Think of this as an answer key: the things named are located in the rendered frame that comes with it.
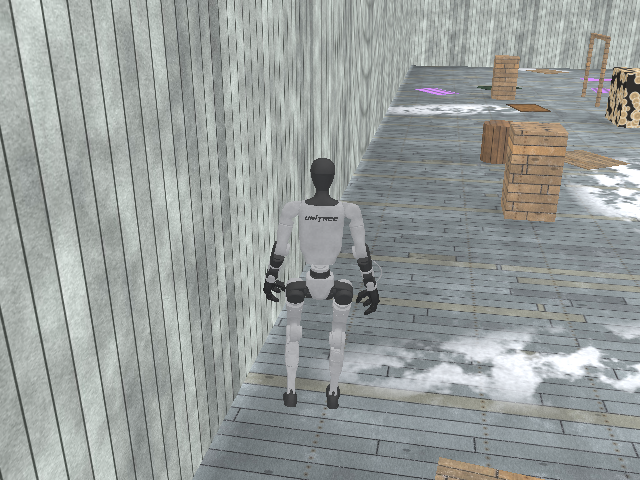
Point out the robot right foot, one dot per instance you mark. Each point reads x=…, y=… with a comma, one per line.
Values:
x=332, y=401

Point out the robot left upper arm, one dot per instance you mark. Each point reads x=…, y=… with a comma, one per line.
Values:
x=289, y=211

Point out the robot right upper arm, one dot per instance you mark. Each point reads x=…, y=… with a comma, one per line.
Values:
x=353, y=212

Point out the robot right shin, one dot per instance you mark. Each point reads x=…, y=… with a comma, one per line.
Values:
x=336, y=364

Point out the robot right hand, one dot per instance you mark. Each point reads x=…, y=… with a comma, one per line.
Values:
x=373, y=298

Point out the robot left hand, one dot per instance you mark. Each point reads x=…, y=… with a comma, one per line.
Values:
x=273, y=286

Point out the robot left forearm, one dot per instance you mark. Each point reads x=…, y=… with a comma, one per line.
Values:
x=274, y=266

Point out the robot right forearm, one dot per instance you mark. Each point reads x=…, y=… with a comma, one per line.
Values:
x=367, y=272

